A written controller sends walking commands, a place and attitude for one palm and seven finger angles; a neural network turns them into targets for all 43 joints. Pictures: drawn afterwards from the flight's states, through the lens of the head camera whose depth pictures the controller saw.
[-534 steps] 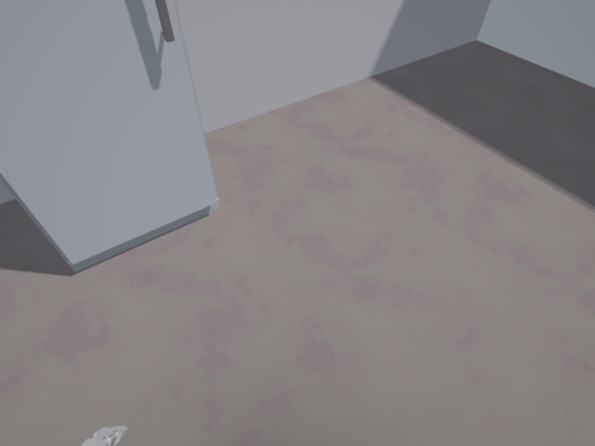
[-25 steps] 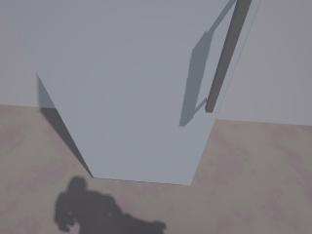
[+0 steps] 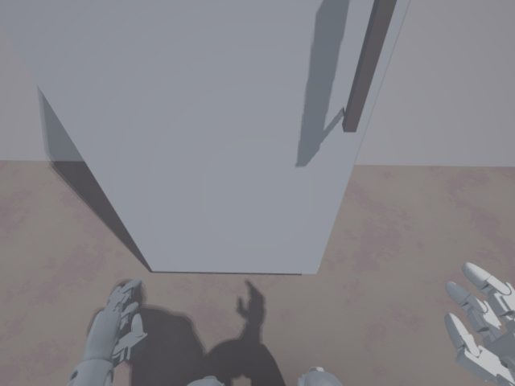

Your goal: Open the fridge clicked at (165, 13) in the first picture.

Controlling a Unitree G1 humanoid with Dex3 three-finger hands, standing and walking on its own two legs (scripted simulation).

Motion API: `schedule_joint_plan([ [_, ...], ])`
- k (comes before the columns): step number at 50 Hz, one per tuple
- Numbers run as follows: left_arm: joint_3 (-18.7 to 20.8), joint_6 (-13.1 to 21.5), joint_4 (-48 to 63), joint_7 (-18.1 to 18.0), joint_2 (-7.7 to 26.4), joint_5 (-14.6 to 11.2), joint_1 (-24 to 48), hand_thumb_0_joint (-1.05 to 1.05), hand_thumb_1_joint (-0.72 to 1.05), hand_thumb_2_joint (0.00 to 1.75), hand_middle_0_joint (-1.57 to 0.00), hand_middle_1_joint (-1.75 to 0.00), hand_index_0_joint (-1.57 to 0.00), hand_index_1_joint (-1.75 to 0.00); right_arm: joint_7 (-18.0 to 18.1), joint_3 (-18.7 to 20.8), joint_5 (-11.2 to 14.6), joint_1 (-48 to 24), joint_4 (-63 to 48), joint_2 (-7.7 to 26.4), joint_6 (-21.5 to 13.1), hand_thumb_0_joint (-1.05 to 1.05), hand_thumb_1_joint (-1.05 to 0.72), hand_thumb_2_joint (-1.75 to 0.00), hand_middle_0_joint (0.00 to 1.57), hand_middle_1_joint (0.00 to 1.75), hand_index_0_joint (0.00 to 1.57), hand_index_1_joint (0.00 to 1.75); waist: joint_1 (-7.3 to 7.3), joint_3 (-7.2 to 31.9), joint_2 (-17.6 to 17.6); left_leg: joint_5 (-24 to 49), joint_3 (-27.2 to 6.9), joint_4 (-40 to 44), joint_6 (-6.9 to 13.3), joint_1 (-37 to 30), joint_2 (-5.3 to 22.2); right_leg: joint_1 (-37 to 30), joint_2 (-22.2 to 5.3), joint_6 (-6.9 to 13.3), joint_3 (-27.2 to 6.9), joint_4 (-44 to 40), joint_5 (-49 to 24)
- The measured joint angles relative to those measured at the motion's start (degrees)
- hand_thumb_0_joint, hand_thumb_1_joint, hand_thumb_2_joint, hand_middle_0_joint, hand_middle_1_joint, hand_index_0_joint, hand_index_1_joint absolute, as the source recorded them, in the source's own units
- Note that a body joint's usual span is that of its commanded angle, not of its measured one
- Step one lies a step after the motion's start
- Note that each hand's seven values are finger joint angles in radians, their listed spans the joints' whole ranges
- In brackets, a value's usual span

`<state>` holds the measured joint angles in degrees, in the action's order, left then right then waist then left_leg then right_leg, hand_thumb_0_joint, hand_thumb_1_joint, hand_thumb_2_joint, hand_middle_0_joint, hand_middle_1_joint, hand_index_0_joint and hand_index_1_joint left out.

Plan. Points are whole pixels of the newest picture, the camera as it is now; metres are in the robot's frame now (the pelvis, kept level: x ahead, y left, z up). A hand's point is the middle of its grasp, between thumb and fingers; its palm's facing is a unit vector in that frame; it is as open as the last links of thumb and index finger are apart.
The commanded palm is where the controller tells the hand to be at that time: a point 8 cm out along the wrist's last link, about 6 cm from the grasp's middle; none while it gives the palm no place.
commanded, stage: raise the hand to about handle height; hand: right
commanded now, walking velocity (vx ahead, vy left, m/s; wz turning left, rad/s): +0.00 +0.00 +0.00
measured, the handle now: (372, 29) +0.55 -0.15 +0.27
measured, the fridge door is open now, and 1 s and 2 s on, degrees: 0 0 0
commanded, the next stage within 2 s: move the hooked fingers beside the handle in 1.68 s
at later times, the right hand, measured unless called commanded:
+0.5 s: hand (510, 269) +0.24 -0.28 +0.14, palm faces +0.05 +1.00 -0.06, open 11.6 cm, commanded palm +0.21 -0.33 +0.16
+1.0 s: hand out of the picture +0.27 -0.30 +0.24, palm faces +0.11 +0.99 -0.09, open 13.8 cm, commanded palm +0.24 -0.34 +0.26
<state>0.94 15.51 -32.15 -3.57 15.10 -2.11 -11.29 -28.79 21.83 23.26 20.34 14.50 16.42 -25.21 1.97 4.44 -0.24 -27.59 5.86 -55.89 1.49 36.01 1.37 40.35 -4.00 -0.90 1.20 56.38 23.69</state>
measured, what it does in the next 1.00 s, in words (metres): rises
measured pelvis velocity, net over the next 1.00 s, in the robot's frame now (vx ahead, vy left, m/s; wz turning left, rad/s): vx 0.02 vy -0.02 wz -0.02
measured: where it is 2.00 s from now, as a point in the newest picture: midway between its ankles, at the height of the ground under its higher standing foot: outside the picture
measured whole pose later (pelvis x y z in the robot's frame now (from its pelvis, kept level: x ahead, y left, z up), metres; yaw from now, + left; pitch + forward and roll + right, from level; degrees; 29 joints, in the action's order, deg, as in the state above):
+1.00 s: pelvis +0.02 -0.02 +0.06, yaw -1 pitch -2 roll +1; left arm -5.6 14.7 -35.7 -6.4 13.9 -4.7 -11.8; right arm -24.4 27.0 20.5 -2.2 1.4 26.6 9.1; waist 3.8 1.3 3.1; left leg -15.8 6.3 -27.0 -0.2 8.6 1.7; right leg 14.1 -1.8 0.5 1.7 30.1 13.6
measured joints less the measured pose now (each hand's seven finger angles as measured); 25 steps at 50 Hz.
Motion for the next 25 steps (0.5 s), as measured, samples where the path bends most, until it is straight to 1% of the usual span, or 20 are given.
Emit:
schedule_joint_plan([
  [3, -0.5, 0.8, -1.3, -1.2, 0.4, 0.2, -1.0, 0.01, 0.9, 0.9, -0.2, -0.3, -0.21, -0.3, 2.0, -0.4, -0.7, 0.3, -5.2, -0.2, 0.9, 0.01, -0.54, -0.74, 0.23, 0.53, 0.23, 0.54, 0.9, -0.4, 0.3, 0.1, 1.5, 1.0, 0.1, -1.7, -0.3, -0.5, -0.1, -0.1, -1.5, 0.4, 0.2],
  [5, -1.1, 1.3, -2.4, -1.7, 0.3, 0.1, -1.3, 0.01, 0.9, 0.9, -0.2, -0.3, -0.21, -0.3, 2.4, -1.2, -1.5, -0.6, -7.5, 0.5, 1.9, 0.01, -0.5, -0.72, 0.23, 0.56, 0.23, 0.57, 0.95, -0.6, 0.5, 0.5, 2.1, 2.3, 0.1, -3.0, -0.5, -1.2, -0.1, -0.1, -2.2, -0.2, 0.0],
  [7, -1.8, 1.6, -3.2, -2.1, -0.2, -0.1, -1.5, 0.01, 0.9, 0.9, -0.2, -0.3, -0.21, -0.3, 2.3, -1.9, -2.1, -2.0, -8.7, 1.6, 3.9, 0.01, -0.45, -0.7, 0.24, 0.59, 0.23, 0.6, 0.6, -1.0, 0.8, 1.2, 2.4, 3.9, 0.0, -4.3, -0.6, -2.2, -0.1, -0.1, -2.5, -1.3, -0.5],
  [10, -2.7, 1.6, -3.5, -2.2, -1.1, -0.3, -1.7, 0.01, 0.9, 0.9, -0.2, -0.3, -0.21, -0.3, 2.1, -1.9, -2.1, -3.8, -9.1, 3.6, 8.0, 0.01, -0.38, -0.67, 0.24, 0.63, 0.24, 0.64, -0.37, -1.2, 1.2, 2.6, 2.0, 6.6, -0.2, -6.2, -0.8, -4.2, -0.2, 0.1, -2.0, -3.8, -1.6],
  [13, -3.3, 1.6, -3.1, -2.0, -2.0, -0.4, -2.3, 0.01, 0.9, 0.9, -0.2, -0.3, -0.21, -0.3, 2.7, -0.4, -1.1, -4.4, -9.1, 5.1, 11.2, 0.01, -0.31, -0.64, 0.25, 0.68, 0.24, 0.69, -1.41, -1.2, 1.5, 3.9, 1.2, 9.4, -0.5, -8.0, -0.9, -6.5, -0.2, 0.3, -1.1, -6.7, -2.5],
  [16, -3.5, 1.7, -2.8, -1.7, -2.1, -0.5, -3.5, 0.01, 0.9, 0.9, -0.2, -0.3, -0.21, -0.3, 3.7, 1.2, -0.2, -4.2, -9.8, 5.6, 13.0, 0.01, -0.24, -0.61, 0.25, 0.72, 0.25, 0.73, -1.86, -0.9, 1.9, 5.0, 0.5, 11.9, -0.9, -9.7, -0.9, -8.5, -0.1, 0.6, -0.2, -9.1, -3.2],
  [20, -3.5, 2.2, -3.0, -1.5, -1.3, -0.7, -4.8, 0.01, 0.9, 0.9, -0.2, -0.3, -0.21, -0.3, 4.4, 1.6, 0.0, -4.6, -11.3, 5.2, 14.6, 0.0, -0.15, -0.58, 0.26, 0.78, 0.25, 0.79, -1.37, -1.0, 2.3, 5.9, -0.1, 14.4, -1.4, -12.0, -0.5, -10.9, 0.4, 1.1, 0.5, -11.5, -3.9],
  [25, -3.5, 2.4, -3.9, -1.9, -0.4, -0.9, -4.8, 0.01, 0.9, 0.9, -0.2, -0.3, -0.21, -0.3, 4.5, 1.1, -0.9, -6.0, -12.9, 4.9, 17.4, 0.0, -0.03, -0.53, 0.27, 0.86, 0.26, 0.87, -0.58, -1.4, 2.4, 6.8, -0.3, 17.1, -1.9, -15.0, 0.1, -13.9, 1.2, 1.7, 0.8, -14.1, -4.6],
])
